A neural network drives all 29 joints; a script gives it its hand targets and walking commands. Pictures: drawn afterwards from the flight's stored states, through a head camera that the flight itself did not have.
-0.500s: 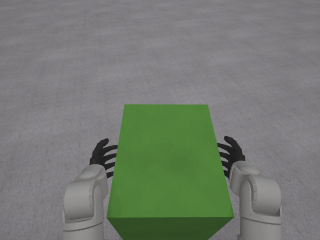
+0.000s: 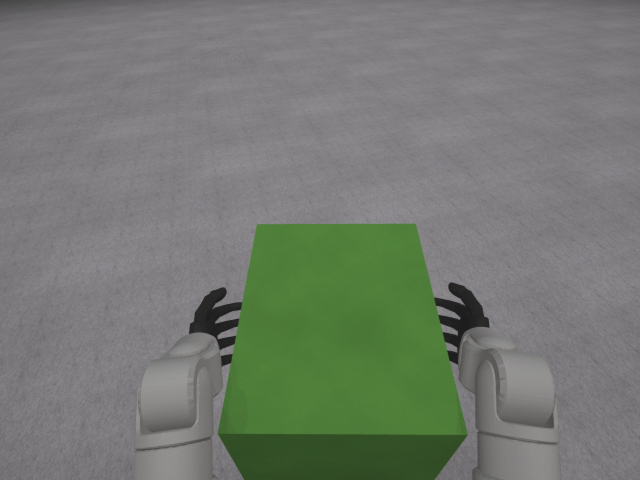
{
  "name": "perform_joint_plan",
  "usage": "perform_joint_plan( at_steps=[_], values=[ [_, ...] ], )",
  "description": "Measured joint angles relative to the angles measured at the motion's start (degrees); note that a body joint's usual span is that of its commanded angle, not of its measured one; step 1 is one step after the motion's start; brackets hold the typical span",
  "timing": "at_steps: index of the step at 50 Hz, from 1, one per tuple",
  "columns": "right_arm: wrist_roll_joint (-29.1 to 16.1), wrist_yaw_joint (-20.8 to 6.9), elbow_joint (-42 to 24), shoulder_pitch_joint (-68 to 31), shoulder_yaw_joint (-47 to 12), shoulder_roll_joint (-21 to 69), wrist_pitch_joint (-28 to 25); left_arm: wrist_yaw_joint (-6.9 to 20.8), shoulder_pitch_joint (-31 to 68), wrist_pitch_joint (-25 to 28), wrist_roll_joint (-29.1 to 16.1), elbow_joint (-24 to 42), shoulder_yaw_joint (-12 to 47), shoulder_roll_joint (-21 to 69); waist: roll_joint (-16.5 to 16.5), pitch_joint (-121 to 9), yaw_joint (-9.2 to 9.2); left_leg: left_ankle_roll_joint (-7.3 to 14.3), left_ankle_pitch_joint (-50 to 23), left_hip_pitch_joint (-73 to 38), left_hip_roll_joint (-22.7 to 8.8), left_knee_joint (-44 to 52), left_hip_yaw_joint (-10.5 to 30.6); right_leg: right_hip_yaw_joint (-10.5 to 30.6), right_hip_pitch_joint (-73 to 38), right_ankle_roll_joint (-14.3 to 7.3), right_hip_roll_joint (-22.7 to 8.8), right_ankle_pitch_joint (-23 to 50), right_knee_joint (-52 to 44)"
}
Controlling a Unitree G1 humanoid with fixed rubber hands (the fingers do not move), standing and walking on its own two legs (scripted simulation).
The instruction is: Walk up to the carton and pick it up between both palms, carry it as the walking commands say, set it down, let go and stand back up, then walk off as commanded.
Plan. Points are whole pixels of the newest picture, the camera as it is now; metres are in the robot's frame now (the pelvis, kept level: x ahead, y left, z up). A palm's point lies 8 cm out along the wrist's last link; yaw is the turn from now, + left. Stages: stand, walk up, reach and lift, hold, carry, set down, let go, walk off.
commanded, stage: carry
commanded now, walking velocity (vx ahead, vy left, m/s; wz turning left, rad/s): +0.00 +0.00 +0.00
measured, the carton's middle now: (336, 355) +0.29 +0.00 +0.01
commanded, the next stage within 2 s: hold in 1.76 s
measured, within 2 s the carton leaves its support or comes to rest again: neither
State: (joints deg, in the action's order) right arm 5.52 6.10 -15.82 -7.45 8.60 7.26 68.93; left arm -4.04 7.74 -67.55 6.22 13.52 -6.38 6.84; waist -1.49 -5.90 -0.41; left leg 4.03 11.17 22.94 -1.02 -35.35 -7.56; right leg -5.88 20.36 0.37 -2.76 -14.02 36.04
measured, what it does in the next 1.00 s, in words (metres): stands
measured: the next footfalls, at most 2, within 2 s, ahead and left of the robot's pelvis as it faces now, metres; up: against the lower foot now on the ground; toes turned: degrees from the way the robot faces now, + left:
none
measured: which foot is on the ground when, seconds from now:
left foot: down 0.00-1.00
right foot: down 0.00-1.00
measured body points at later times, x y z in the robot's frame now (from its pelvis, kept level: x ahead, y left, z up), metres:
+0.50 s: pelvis -0.02 +0.00 +0.00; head -0.05 -0.01 +0.45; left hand +0.26 +0.16 +0.04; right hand +0.26 -0.16 +0.04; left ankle +0.09 +0.08 -0.72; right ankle +0.06 -0.12 -0.72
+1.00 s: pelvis +0.02 -0.01 +0.00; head +0.00 -0.02 +0.45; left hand +0.30 +0.15 +0.04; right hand +0.30 -0.17 +0.04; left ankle +0.09 +0.08 -0.72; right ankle +0.06 -0.12 -0.72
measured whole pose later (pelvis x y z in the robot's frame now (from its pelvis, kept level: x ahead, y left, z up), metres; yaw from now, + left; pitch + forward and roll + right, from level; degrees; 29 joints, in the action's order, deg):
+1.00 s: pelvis +0.02 -0.01 +0.00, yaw +0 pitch +0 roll +0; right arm 9.2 3.9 -0.9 -8.2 9.1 7.3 48.1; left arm -2.4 8.3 -45.8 8.8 -2.5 -7.5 6.9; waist -2.4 -2.6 -0.4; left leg 3.6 11.2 22.5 -1.0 -33.5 -7.5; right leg -5.8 20.4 0.0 -2.5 -14.7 35.1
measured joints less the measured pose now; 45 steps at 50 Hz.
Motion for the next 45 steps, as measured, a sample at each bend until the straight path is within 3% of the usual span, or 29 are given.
perform_joint_plan(
  at_steps=[10, 19, 45],
  values=[
    [1.0, -0.2, 4.9, -0.6, 0.3, 0.0, -4.4, 0.3, 0.5, 5.2, 0.0, -5.8, -0.6, -0.1, -0.4, 1.0, 0.0, 0.0, -1.1, -0.2, 0.0, 0.8, 0.0, -0.1, 0.0, 0.0, 0.0, 0.2, -0.3],
    [3.9, -1.7, 14.7, -0.7, 0.5, 0.0, -15.1, 1.3, 0.6, 16.3, 2.2, -16.0, -1.0, -0.1, -1.1, 2.3, 0.0, 0.0, -1.4, -0.3, 0.0, 1.3, 0.0, -0.1, 0.0, 0.0, 0.0, -0.2, -0.4],
    [4.0, -2.2, 15.1, -0.8, 0.5, 0.0, -20.4, 1.6, 0.6, 21.5, 2.6, -16.4, -1.1, 0.1, -1.0, 3.7, 0.0, -0.3, -0.5, -0.4, 0.0, 1.8, 0.0, 0.0, 0.0, -0.2, 0.2, -0.1, -0.9]
  ],
)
